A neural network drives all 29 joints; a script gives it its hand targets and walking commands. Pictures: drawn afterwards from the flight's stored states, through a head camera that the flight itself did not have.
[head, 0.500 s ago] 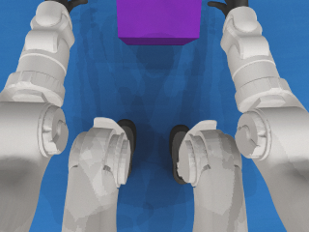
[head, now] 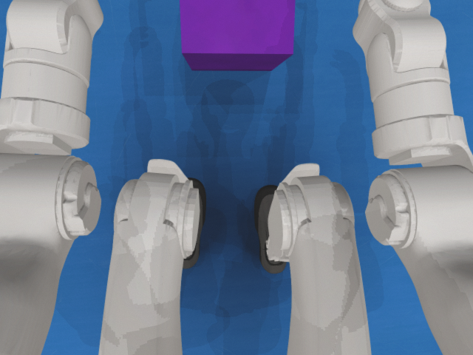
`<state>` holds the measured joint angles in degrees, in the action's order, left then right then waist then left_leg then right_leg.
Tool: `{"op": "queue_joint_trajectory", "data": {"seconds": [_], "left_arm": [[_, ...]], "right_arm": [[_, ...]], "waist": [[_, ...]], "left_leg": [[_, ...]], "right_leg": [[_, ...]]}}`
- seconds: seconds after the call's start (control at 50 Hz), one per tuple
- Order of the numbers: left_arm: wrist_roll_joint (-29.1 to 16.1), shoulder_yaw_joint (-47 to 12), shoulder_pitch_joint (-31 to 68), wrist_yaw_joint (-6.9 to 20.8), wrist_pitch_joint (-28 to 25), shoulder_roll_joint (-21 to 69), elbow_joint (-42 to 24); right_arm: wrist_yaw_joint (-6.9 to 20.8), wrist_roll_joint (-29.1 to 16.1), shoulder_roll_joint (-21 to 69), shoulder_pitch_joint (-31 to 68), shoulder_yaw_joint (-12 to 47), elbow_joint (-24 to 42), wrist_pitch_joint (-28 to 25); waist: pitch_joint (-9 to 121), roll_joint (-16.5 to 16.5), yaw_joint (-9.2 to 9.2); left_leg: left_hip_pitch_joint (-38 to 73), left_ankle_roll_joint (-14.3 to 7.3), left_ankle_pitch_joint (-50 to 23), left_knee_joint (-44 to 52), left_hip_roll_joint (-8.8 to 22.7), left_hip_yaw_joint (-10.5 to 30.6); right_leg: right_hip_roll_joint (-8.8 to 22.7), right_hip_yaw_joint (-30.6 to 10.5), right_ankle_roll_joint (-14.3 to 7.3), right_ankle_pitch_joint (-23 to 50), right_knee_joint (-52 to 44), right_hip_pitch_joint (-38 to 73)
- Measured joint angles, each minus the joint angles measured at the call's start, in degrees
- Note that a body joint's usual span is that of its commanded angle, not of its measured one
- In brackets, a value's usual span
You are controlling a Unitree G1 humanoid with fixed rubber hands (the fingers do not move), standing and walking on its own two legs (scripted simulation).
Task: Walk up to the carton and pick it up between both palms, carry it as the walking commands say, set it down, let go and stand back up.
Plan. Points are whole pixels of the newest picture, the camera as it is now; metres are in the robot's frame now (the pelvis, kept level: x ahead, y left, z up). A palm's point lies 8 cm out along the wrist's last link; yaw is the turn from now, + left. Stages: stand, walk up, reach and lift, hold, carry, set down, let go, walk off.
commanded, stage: set down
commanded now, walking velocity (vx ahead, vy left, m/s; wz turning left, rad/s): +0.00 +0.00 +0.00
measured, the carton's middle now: out of the picture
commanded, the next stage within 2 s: let go in 0.96 s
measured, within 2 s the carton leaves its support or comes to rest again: neither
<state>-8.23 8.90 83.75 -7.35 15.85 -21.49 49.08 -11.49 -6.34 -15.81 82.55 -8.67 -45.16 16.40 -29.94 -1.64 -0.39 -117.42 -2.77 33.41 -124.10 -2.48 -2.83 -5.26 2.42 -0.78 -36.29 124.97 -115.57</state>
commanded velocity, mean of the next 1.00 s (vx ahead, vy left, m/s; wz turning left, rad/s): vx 0.00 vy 0.00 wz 0.00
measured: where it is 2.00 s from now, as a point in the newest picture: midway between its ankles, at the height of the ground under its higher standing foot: (229, 240)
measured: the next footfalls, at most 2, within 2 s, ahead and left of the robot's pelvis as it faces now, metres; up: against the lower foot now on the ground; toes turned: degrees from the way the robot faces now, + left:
none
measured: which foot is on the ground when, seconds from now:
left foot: down 0.00-1.00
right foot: down 0.00-1.00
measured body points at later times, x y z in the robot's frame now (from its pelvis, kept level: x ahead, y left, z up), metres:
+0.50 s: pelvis +0.00 +0.01 +0.12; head +0.36 +0.04 +0.39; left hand +0.58 +0.19 +0.01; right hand +0.59 -0.13 +0.03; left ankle +0.12 +0.09 -0.36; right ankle +0.11 -0.10 -0.36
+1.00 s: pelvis +0.00 +0.01 +0.24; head +0.34 +0.04 +0.52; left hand +0.57 +0.20 +0.13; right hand +0.58 -0.14 +0.15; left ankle +0.12 +0.09 -0.36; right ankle +0.11 -0.10 -0.36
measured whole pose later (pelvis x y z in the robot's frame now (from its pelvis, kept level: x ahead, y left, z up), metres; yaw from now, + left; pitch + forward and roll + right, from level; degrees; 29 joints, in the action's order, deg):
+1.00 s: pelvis +0.00 +0.01 +0.24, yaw +0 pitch +23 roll -4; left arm -6.2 8.5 82.3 -7.1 21.6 -20.9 48.0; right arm -7.3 -6.3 -16.4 81.3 -11.5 -45.8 21.3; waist -29.9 -1.2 -0.4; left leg -76.2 -2.5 20.4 -73.7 -2.9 2.5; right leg -5.9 0.6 -0.1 -21.2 71.1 -73.3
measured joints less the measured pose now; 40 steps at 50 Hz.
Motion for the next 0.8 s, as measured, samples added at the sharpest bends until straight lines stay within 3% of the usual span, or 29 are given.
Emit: {"op": "queue_joint_trajectory", "data": {"seconds": [0.38,0.8], "left_arm": [[0.0,-0.48,-1.76,-0.61,6.84,0.15,-8.55],[0.1,-0.5,-1.92,-0.61,9.51,0.15,-8.06]], "right_arm": [[1.67,0.0,-0.24,-0.61,-0.06,5.37,5.53],[2.86,0.0,-0.53,-0.93,-1.48,4.77,7.99]], "waist": [[0.0,0.04,0.0],[0.02,0.35,0.0]], "left_leg": [[15.65,-0.25,-0.8,15.02,-0.44,2.89],[33.93,0.22,-8.91,39.36,-0.44,5.13]], "right_leg": [[-0.67,0.13,0.59,1.83,-17.27,16.54],[-0.84,-0.86,0.6,10.79,-42.74,35.04]]}}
